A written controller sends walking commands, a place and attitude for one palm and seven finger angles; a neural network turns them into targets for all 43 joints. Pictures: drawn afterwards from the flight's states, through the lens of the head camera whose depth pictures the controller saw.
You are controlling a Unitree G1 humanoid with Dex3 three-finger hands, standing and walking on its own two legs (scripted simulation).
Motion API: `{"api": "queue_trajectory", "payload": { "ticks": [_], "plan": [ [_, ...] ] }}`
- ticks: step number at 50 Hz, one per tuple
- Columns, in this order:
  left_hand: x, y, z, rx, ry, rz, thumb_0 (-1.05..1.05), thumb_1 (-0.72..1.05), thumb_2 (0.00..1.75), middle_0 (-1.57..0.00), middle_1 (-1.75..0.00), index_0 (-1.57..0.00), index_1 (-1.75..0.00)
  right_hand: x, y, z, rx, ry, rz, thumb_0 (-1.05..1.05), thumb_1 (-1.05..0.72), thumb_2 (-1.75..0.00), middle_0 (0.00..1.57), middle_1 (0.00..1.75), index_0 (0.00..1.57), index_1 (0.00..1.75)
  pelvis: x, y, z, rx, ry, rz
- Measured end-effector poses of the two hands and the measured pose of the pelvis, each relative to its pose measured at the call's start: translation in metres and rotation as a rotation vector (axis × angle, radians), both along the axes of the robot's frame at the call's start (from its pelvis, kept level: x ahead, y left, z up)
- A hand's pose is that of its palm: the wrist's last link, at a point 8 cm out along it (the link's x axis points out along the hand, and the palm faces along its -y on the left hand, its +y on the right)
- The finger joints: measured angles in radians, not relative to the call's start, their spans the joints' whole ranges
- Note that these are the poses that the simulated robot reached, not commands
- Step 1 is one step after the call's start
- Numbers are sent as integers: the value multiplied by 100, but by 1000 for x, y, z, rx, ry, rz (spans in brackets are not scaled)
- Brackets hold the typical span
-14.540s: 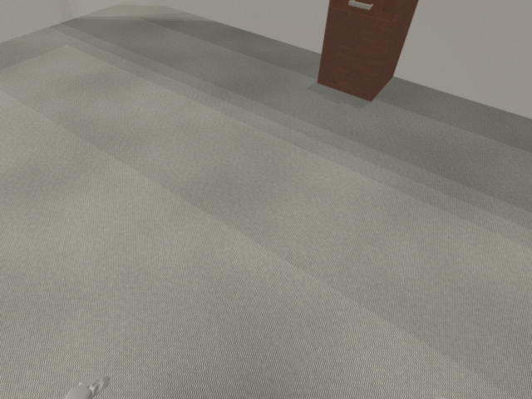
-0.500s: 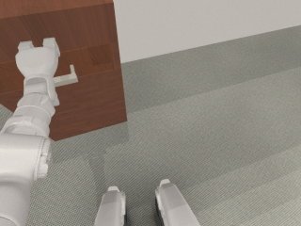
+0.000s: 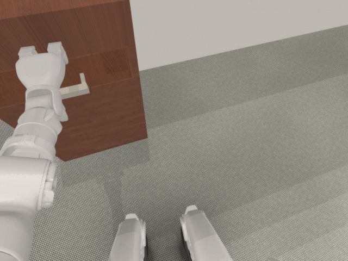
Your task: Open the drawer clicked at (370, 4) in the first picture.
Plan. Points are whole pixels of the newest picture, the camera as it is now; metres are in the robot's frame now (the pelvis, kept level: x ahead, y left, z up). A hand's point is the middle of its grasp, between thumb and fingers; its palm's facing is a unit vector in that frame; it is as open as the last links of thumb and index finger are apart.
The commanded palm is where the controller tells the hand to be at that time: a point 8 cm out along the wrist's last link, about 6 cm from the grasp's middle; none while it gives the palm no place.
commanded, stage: move the hooked fingers above the handle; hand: left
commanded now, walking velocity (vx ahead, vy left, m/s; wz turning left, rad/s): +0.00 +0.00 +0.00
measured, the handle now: (61, 87) +0.58 +0.24 -0.05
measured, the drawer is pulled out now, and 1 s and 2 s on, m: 0.00 0.00 0.00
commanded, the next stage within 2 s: none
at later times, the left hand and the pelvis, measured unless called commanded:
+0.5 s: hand (53, 85) +0.54 +0.23 +0.01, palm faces +0.02 +0.02 -1.00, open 13.7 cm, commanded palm +0.52 +0.26 +0.04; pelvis +0.01 +0.00 +0.01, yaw +0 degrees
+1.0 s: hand (53, 85) +0.54 +0.23 +0.01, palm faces +0.03 +0.01 -1.00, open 13.7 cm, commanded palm +0.52 +0.26 +0.04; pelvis +0.01 +0.00 +0.01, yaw +0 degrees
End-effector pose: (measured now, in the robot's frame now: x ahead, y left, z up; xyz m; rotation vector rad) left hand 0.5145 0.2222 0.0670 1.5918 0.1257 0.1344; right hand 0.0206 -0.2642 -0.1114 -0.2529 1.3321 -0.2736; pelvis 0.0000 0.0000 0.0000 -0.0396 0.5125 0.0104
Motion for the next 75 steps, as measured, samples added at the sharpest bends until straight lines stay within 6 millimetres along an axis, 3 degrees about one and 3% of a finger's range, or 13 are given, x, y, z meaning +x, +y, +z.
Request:
{"api": "queue_trajectory", "payload": {
  "ticks": [22,55,75],
  "plan": [
    [-1,1,-2,-5,-21,-7,0,-49,30,-34,-130,-33,-125,21,-2,3,-1,-15,15,0,-91,-90,20,30,20,30,7,-1,5,0,-2,2],
    [-1,1,-3,-14,-28,-3,0,-49,30,-34,-130,-33,-125,19,1,7,5,5,13,0,-91,-90,20,30,20,30,11,3,9,-2,-5,2],
    [0,0,-2,-5,-21,9,0,-49,30,-35,-129,-33,-126,4,-4,1,6,21,4,0,-91,-90,20,30,20,30,6,-2,3,0,0,1]
  ]
}}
